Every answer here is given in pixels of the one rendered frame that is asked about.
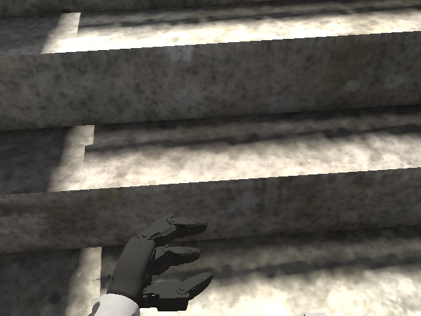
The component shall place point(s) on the left robot forearm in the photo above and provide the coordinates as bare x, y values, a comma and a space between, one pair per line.
115, 305

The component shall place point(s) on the left robot hand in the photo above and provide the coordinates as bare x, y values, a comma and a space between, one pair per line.
140, 260

